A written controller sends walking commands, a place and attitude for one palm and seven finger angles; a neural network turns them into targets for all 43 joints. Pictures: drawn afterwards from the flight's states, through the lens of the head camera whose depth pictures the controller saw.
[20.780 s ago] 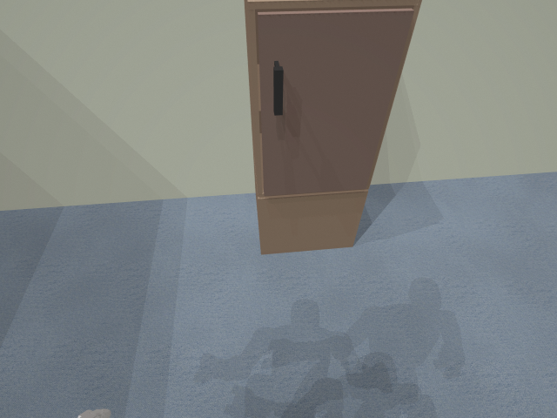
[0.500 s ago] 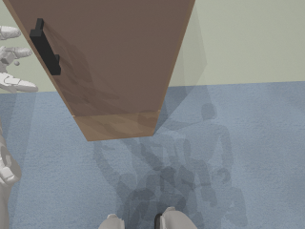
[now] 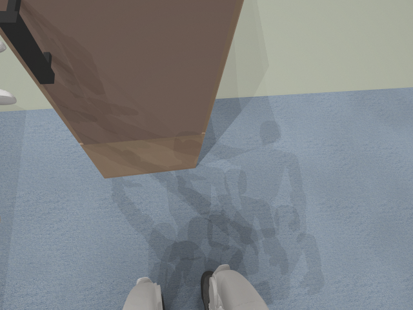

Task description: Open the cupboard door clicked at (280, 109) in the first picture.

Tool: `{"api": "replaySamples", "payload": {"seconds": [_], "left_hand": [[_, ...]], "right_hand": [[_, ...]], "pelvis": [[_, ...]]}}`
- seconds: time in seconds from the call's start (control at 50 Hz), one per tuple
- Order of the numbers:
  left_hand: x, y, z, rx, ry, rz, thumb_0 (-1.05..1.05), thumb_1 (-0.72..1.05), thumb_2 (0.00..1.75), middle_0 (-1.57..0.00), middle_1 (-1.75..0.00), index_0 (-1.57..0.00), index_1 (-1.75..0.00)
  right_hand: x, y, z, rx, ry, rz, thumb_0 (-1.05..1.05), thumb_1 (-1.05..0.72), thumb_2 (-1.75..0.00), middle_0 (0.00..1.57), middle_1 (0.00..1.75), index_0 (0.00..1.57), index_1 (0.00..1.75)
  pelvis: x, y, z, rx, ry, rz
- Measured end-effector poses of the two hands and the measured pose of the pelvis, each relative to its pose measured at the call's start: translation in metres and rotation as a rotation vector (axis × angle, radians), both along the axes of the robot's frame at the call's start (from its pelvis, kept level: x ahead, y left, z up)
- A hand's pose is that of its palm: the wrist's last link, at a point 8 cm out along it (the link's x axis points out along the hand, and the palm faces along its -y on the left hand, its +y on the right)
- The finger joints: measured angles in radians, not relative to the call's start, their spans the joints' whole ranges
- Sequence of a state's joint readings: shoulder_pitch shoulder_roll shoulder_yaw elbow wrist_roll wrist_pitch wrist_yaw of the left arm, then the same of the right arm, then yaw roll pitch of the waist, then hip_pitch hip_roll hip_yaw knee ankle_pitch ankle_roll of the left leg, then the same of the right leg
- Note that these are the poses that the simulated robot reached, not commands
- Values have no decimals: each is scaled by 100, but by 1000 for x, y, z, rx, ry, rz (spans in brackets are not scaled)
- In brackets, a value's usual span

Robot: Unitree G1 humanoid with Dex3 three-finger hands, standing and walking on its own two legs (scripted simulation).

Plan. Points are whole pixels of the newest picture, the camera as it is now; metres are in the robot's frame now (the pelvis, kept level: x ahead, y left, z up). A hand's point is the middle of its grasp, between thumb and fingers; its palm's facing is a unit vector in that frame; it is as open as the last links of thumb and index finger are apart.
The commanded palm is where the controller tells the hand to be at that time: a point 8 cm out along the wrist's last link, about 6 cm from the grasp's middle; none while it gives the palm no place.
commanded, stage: slide the fingers in behind the handle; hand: left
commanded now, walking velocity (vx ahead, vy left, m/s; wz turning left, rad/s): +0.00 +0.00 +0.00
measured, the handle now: (31, 42) +0.56 +0.24 +0.10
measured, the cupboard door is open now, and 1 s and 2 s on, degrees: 0 0 0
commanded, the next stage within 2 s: move the hooked fingers beside the handle in 1.54 s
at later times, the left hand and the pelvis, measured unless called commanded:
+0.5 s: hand out of the picture +0.51 +0.28 +0.10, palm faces +0.07 -1.00 +0.00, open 14.1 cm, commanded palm +0.50 +0.30 +0.10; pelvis +0.01 +0.01 +0.00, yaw +1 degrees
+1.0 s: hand (8, 69) +0.50 +0.26 +0.10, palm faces +0.12 -0.99 +0.01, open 15.1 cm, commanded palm +0.49 +0.27 +0.10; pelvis +0.01 +0.00 +0.01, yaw +3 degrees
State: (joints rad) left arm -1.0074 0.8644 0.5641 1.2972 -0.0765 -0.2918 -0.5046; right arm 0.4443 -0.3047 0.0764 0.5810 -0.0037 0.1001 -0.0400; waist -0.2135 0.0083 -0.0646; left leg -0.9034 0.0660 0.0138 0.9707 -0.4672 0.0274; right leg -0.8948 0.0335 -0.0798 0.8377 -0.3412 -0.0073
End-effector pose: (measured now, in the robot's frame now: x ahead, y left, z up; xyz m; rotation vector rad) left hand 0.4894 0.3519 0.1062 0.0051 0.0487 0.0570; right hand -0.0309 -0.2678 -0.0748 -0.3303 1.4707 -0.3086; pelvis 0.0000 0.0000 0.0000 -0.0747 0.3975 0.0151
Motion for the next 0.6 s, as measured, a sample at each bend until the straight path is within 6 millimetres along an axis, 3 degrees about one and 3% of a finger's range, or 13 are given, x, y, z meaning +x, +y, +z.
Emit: {"api": "replaySamples", "payload": {"seconds": [0.16,0.6], "left_hand": [[5,-11,-1,-3,-14,-28,-2,-50,30,-30,-120,-30,-120],[-3,-22,-4,-6,-19,27,-2,-50,30,-27,-119,-23,-119]], "right_hand": [[-3,9,0,21,25,-8,0,-90,-90,21,30,21,30],[40,11,-6,52,-54,49,0,-91,-90,21,30,21,30]], "pelvis": [[4,4,2,-1,1,3],[14,6,6,0,-24,23]]}}
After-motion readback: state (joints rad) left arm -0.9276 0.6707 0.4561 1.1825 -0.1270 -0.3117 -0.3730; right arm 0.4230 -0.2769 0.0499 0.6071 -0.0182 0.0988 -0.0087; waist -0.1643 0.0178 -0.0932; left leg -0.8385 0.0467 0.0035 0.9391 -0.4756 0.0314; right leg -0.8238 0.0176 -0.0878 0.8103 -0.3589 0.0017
